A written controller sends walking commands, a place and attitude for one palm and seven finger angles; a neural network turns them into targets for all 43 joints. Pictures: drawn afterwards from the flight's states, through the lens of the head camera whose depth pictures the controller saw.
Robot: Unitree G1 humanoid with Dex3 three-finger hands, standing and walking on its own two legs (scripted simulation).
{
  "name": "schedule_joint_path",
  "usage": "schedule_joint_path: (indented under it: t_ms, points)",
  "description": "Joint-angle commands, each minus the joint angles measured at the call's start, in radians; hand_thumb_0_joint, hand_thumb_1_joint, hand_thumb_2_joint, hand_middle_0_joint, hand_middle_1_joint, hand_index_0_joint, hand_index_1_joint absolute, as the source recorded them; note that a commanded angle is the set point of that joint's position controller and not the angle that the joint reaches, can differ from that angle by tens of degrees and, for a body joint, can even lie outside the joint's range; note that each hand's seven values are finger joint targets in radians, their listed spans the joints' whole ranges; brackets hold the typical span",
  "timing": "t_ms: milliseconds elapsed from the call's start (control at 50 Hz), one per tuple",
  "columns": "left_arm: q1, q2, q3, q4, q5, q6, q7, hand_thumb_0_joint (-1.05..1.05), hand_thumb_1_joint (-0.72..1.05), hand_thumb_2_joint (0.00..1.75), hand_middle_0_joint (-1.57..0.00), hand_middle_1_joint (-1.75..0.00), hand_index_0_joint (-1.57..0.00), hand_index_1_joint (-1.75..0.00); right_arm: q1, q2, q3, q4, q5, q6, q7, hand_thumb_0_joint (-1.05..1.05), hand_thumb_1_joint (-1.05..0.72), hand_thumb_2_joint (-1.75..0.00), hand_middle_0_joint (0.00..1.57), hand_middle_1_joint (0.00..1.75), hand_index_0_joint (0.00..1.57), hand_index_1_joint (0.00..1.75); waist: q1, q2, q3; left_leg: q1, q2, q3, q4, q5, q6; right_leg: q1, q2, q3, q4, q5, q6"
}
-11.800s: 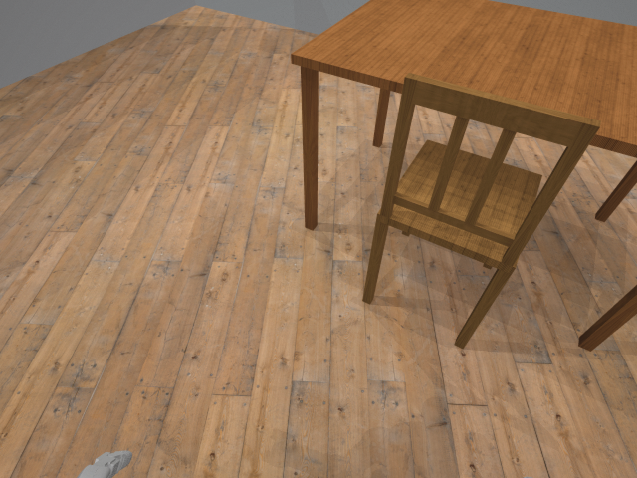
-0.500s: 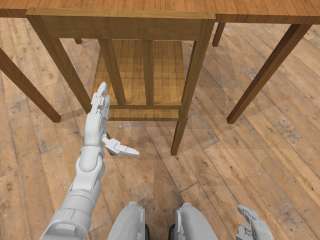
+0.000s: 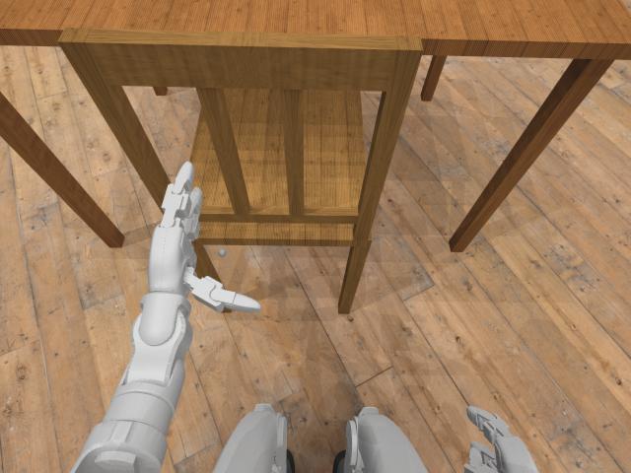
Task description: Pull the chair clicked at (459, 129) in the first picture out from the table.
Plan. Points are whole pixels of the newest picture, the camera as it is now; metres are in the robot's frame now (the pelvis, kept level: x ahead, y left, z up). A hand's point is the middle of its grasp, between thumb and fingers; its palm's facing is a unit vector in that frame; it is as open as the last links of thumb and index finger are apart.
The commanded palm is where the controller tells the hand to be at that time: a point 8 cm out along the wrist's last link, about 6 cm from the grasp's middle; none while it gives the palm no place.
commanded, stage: aim the fingers beside a spindle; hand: left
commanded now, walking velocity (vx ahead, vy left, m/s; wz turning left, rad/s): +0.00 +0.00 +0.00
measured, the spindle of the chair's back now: (228, 159) +0.53 +0.13 +0.02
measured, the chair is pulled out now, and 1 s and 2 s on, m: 0.00 0.00 0.00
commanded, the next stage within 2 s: push the fingers through the gap in 1.34 s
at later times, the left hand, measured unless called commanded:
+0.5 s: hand (220, 259) +0.37 +0.13 +0.02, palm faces -0.01 -1.00 -0.01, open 16.9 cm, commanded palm +0.35 +0.17 +0.02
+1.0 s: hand (232, 257) +0.38 +0.11 +0.01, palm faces -0.04 -1.00 -0.03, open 16.9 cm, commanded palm +0.35 +0.17 +0.01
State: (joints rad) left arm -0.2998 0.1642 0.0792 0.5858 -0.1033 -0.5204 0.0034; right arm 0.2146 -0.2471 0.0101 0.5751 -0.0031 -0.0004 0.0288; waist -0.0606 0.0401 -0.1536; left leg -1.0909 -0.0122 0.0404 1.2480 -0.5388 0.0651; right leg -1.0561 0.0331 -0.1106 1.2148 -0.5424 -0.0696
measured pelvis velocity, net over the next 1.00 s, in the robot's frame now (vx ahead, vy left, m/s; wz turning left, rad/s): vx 0.00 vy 0.01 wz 0.00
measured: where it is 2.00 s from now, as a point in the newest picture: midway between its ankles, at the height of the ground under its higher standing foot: outside the picture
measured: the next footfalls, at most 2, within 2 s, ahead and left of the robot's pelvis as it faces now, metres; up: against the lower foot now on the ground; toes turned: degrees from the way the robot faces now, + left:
none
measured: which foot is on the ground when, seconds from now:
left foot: down 0.00-1.00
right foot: down 0.00-1.00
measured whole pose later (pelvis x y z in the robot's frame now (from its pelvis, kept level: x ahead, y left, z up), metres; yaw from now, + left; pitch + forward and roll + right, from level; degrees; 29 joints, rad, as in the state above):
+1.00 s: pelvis +0.00 +0.01 +0.00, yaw +0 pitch +22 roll -2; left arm -0.35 0.14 0.04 0.65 -0.10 -0.48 0.01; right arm 0.22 -0.25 0.02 0.58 0.00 0.01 0.03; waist -0.06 0.05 -0.16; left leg -1.11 -0.02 0.04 1.25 -0.53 0.08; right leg -1.07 0.03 -0.11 1.22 -0.54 -0.06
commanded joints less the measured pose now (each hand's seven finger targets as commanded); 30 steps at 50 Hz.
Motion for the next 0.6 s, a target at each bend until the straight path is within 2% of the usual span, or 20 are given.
schedule_joint_path:
  t_ms: [0, 60, 80, 100, 120, 140, 200, 220, 260, 280, 320, 380, 400, 420, 440, 480, 500, 520, 560, 580]
  points:
    - [-0.188, 0.080, 0.016, -0.127, -0.014, -0.029, -0.030, 0.00, -0.50, 0.30, -0.06, -0.08, -0.06, -0.08, 0.049, -0.142, -0.049, -0.117, 0.008, -0.026, -0.006, 0.00, -0.90, -0.90, 0.20, 0.30, 0.20, 0.30, -0.015, -0.034, -0.364, 0.207, 0.001, -0.089, -0.142, 0.259, -0.031, 0.233, -0.020, 0.125, -0.178, 0.282, 0.038]
    - [-0.261, 0.054, -0.024, -0.231, -0.034, -0.049, -0.045, 0.00, -0.50, 0.30, -0.06, -0.08, -0.06, -0.08, 0.045, -0.137, -0.052, -0.124, 0.009, -0.036, -0.011, 0.00, -0.90, -0.90, 0.20, 0.30, 0.20, 0.30, -0.029, -0.017, -0.426, 0.258, 0.005, -0.094, -0.133, 0.295, -0.029, 0.238, -0.021, 0.127, -0.175, 0.311, 0.041]
    - [-0.278, 0.064, -0.022, -0.274, -0.038, -0.060, -0.044, 0.00, -0.50, 0.30, -0.06, -0.08, -0.06, -0.08, 0.046, -0.138, -0.053, -0.127, 0.008, -0.042, -0.013, 0.00, -0.90, -0.90, 0.20, 0.30, 0.20, 0.30, -0.026, 0.016, -0.452, 0.289, 0.007, -0.101, -0.132, 0.319, -0.031, 0.231, -0.019, 0.121, -0.164, 0.322, 0.037]
    - [-0.258, 0.117, 0.030, -0.312, -0.038, -0.072, -0.032, 0.00, -0.50, 0.30, -0.06, -0.08, -0.06, -0.08, 0.053, -0.140, -0.057, -0.123, 0.006, -0.044, -0.015, 0.00, -0.90, -0.90, 0.20, 0.30, 0.20, 0.30, -0.002, 0.024, -0.489, 0.319, 0.009, -0.105, -0.138, 0.356, -0.036, 0.253, -0.019, 0.120, -0.158, 0.347, 0.034]
    - [-0.254, 0.095, 0.006, -0.330, -0.035, -0.079, -0.026, 0.00, -0.50, 0.30, -0.06, -0.08, -0.06, -0.08, 0.049, -0.135, -0.054, -0.123, 0.004, -0.046, -0.014, 0.00, -0.90, -0.90, 0.20, 0.30, 0.20, 0.30, -0.009, 0.036, -0.497, 0.342, 0.010, -0.110, -0.142, 0.370, -0.039, 0.244, -0.018, 0.114, -0.156, 0.353, 0.036]
    - [-0.250, 0.107, 0.018, -0.327, -0.031, -0.084, -0.015, 0.00, -0.50, 0.30, -0.06, -0.08, -0.06, -0.08, 0.053, -0.136, -0.056, -0.116, 0.004, -0.047, -0.014, 0.00, -0.90, -0.90, 0.20, 0.30, 0.20, 0.30, -0.014, 0.002, -0.482, 0.346, 0.015, -0.115, -0.142, 0.380, -0.039, 0.236, -0.017, 0.108, -0.155, 0.357, 0.037]
    - [-0.233, 0.099, 0.014, -0.257, -0.003, -0.075, 0.011, 0.00, -0.50, 0.30, -0.06, -0.08, -0.06, -0.08, 0.050, -0.137, -0.053, -0.100, 0.000, -0.044, -0.012, 0.00, -0.90, -0.90, 0.20, 0.30, 0.20, 0.30, -0.023, 0.004, -0.405, 0.310, 0.016, -0.118, -0.145, 0.334, -0.041, 0.181, -0.016, 0.100, -0.154, 0.304, 0.038]
    - [-0.242, 0.073, -0.008, -0.219, 0.003, -0.066, 0.014, 0.00, -0.50, 0.30, -0.06, -0.08, -0.06, -0.08, 0.048, -0.135, -0.050, -0.095, -0.001, -0.040, -0.010, 0.00, -0.90, -0.90, 0.20, 0.30, 0.20, 0.30, -0.035, -0.021, -0.377, 0.276, 0.013, -0.115, -0.141, 0.301, -0.036, 0.177, -0.016, 0.101, -0.159, 0.283, 0.040]
    - [-0.227, 0.090, 0.020, -0.112, 0.010, -0.043, 0.014, 0.00, -0.50, 0.30, -0.06, -0.08, -0.06, -0.08, 0.047, -0.142, -0.047, -0.092, 0.001, -0.031, -0.010, 0.00, -0.90, -0.90, 0.20, 0.30, 0.20, 0.30, -0.039, -0.082, -0.306, 0.189, 0.006, -0.104, -0.138, 0.220, -0.030, 0.178, -0.015, 0.110, -0.178, 0.226, 0.042]
    - [-0.239, 0.103, 0.032, -0.092, 0.012, -0.039, 0.011, 0.00, -0.50, 0.30, -0.06, -0.08, -0.06, -0.08, 0.048, -0.144, -0.044, -0.096, 0.002, -0.030, -0.011, 0.00, -0.90, -0.90, 0.20, 0.30, 0.20, 0.30, -0.035, -0.072, -0.303, 0.165, 0.002, -0.101, -0.137, 0.203, -0.028, 0.184, -0.016, 0.115, -0.177, 0.210, 0.039]
    - [-0.251, 0.098, 0.030, -0.111, 0.008, -0.038, 0.000, 0.00, -0.50, 0.30, -0.06, -0.08, -0.06, -0.08, 0.042, -0.142, -0.046, -0.106, 0.003, -0.030, -0.010, 0.00, -0.90, -0.90, 0.20, 0.30, 0.20, 0.30, -0.021, -0.026, -0.344, 0.187, 0.000, -0.098, -0.141, 0.213, -0.032, 0.192, -0.020, 0.118, -0.172, 0.215, 0.035]
    - [-0.251, 0.088, 0.019, -0.226, -0.016, -0.056, -0.012, 0.00, -0.50, 0.30, -0.06, -0.08, -0.06, -0.08, 0.045, -0.141, -0.052, -0.130, 0.002, -0.035, -0.010, 0.00, -0.90, -0.90, 0.20, 0.30, 0.20, 0.30, -0.006, 0.026, -0.477, 0.305, 0.007, -0.110, -0.142, 0.330, -0.040, 0.217, -0.016, 0.107, -0.148, 0.311, 0.032]
    - [-0.250, 0.103, 0.031, -0.286, -0.026, -0.065, -0.011, 0.00, -0.50, 0.30, -0.06, -0.08, -0.06, -0.08, 0.045, -0.140, -0.054, -0.130, 0.002, -0.038, -0.009, 0.00, -0.90, -0.90, 0.20, 0.30, 0.20, 0.30, 0.004, 0.054, -0.518, 0.351, 0.011, -0.115, -0.145, 0.368, -0.047, 0.222, -0.018, 0.105, -0.145, 0.336, 0.032]
    - [-0.247, 0.083, 0.004, -0.328, -0.030, -0.071, -0.012, 0.00, -0.50, 0.30, -0.06, -0.08, -0.06, -0.08, 0.047, -0.137, -0.054, -0.133, 0.002, -0.041, -0.007, 0.00, -0.90, -0.90, 0.20, 0.30, 0.20, 0.30, 0.002, 0.064, -0.537, 0.395, 0.015, -0.126, -0.153, 0.402, -0.053, 0.221, -0.016, 0.098, -0.145, 0.350, 0.031]
    - [-0.233, 0.077, -0.008, -0.349, -0.029, -0.074, -0.010, 0.00, -0.50, 0.30, -0.06, -0.08, -0.06, -0.08, 0.048, -0.136, -0.056, -0.132, 0.003, -0.043, -0.006, 0.00, -0.90, -0.90, 0.20, 0.30, 0.20, 0.30, 0.002, 0.060, -0.533, 0.416, 0.019, -0.131, -0.158, 0.422, -0.056, 0.218, -0.015, 0.094, -0.148, 0.355, 0.030]
    - [-0.222, 0.045, -0.047, -0.340, -0.021, -0.069, -0.003, 0.00, -0.50, 0.30, -0.06, -0.08, -0.06, -0.08, 0.056, -0.137, -0.057, -0.124, 0.005, -0.044, -0.007, 0.00, -0.90, -0.90, 0.20, 0.30, 0.20, 0.30, -0.026, 0.012, -0.492, 0.415, 0.029, -0.146, -0.157, 0.424, -0.052, 0.183, -0.011, 0.083, -0.149, 0.344, 0.036]
    - [-0.201, 0.045, -0.047, -0.308, -0.011, -0.062, 0.002, 0.00, -0.50, 0.30, -0.06, -0.08, -0.06, -0.08, 0.056, -0.138, -0.058, -0.114, 0.005, -0.041, -0.006, 0.00, -0.90, -0.90, 0.20, 0.30, 0.20, 0.30, -0.024, 0.006, -0.446, 0.389, 0.029, -0.143, -0.162, 0.398, -0.053, 0.169, -0.012, 0.081, -0.152, 0.323, 0.036]
    - [-0.195, 0.016, -0.071, -0.257, -0.004, -0.049, 0.006, 0.00, -0.50, 0.30, -0.06, -0.08, -0.06, -0.08, 0.054, -0.137, -0.055, -0.108, 0.005, -0.037, -0.004, 0.00, -0.90, -0.90, 0.20, 0.30, 0.20, 0.30, -0.039, -0.025, -0.397, 0.350, 0.027, -0.139, -0.160, 0.348, -0.045, 0.153, -0.011, 0.081, -0.162, 0.293, 0.039]
    - [-0.201, 0.037, -0.040, -0.153, 0.010, -0.031, 0.015, 0.00, -0.50, 0.30, -0.06, -0.08, -0.06, -0.08, 0.055, -0.145, -0.053, -0.094, 0.005, -0.029, -0.007, 0.00, -0.90, -0.90, 0.20, 0.30, 0.20, 0.30, -0.046, -0.083, -0.302, 0.249, 0.019, -0.129, -0.159, 0.245, -0.036, 0.137, -0.012, 0.085, -0.175, 0.222, 0.040]
    - [-0.217, 0.048, -0.034, -0.129, 0.019, -0.030, 0.018, 0.00, -0.50, 0.30, -0.06, -0.08, -0.06, -0.08, 0.052, -0.148, -0.051, -0.095, 0.007, -0.027, -0.009, 0.00, -0.90, -0.90, 0.20, 0.30, 0.20, 0.30, -0.048, -0.082, -0.269, 0.235, 0.017, -0.133, -0.164, 0.215, -0.035, 0.115, -0.012, 0.084, -0.177, 0.192, 0.038]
